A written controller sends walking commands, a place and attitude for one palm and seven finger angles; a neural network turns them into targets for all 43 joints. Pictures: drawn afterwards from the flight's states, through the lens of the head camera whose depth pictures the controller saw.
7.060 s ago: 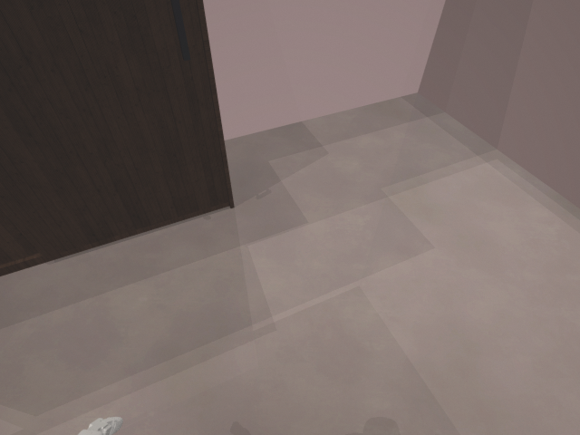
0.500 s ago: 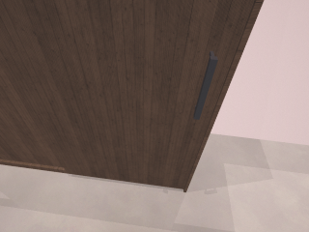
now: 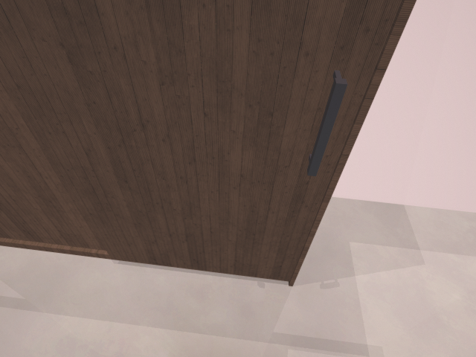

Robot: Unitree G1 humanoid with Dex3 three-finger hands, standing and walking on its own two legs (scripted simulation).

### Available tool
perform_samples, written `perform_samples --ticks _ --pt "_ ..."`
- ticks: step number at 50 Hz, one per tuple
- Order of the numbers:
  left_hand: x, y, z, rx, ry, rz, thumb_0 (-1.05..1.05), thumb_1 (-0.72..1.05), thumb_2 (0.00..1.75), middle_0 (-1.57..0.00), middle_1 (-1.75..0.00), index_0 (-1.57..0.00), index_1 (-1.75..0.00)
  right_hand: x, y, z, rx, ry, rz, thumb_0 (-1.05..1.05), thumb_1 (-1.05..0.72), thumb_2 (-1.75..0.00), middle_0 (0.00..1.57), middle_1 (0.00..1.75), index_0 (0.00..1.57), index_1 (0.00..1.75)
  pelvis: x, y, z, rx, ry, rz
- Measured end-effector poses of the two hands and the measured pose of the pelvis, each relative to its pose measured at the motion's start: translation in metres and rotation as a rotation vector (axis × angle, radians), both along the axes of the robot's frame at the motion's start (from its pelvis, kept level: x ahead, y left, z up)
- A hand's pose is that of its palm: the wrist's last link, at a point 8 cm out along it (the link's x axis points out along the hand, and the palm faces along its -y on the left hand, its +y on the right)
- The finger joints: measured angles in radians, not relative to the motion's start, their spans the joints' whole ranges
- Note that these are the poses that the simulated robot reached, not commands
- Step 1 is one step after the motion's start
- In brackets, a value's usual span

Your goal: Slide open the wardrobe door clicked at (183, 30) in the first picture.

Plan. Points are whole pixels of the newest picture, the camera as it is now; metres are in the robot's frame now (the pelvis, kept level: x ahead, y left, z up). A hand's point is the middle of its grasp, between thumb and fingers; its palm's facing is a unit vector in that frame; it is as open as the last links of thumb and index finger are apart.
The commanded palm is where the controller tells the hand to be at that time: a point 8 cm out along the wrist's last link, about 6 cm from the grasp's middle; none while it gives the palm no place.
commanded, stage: come to a stop and stand still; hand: right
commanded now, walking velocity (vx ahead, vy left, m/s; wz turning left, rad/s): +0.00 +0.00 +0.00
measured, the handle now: (323, 127) +0.55 -0.15 +0.11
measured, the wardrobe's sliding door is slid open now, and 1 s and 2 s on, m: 0.00 0.00 0.00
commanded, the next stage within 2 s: look again from close up in 0.20 s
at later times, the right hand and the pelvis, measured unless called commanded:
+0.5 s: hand out of the picture +0.01 -0.17 -0.17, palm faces +0.04 +0.98 -0.19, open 7.4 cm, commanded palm none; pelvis +0.00 +0.00 +0.00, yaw +0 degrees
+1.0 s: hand out of the picture +0.00 -0.17 -0.18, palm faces +0.05 +0.98 -0.17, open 7.4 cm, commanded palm none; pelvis +0.01 -0.01 +0.00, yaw +0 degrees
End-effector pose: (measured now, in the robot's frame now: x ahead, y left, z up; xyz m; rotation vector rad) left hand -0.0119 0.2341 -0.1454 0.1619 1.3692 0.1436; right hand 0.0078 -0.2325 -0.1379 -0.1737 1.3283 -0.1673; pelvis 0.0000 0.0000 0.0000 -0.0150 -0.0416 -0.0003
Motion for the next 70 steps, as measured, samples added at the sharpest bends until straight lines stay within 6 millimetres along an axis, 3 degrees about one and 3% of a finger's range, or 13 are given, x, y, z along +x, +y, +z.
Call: perform_samples --ticks 14,36,70 --pt "-0.003 -0.011 0.000 -0.024 0.017 0.010 0.01 0.91 0.90 -0.20 -0.30 -0.20 -0.30 0.001 0.011 -0.004 0.021 0.002 -0.007 0.00 -0.91 -0.90 0.20 0.30 0.20 0.30 0.000 0.003 0.001 0.004 0.001 -0.001" --pt "-0.006 -0.033 -0.001 -0.047 0.047 0.021 0.01 0.91 0.90 -0.20 -0.30 -0.20 -0.30 -0.018 0.017 -0.008 0.055 0.062 -0.040 0.00 -0.91 -0.90 0.20 0.30 0.19 0.30 0.004 -0.005 0.001 0.007 0.010 -0.001" --pt "0.006 -0.034 -0.003 -0.049 0.054 0.021 0.01 0.91 0.90 -0.20 -0.30 -0.20 -0.30 -0.006 0.018 -0.011 0.058 0.061 -0.050 0.00 -0.91 -0.90 0.20 0.30 0.19 0.30 0.020 -0.003 -0.001 0.008 0.014 -0.004"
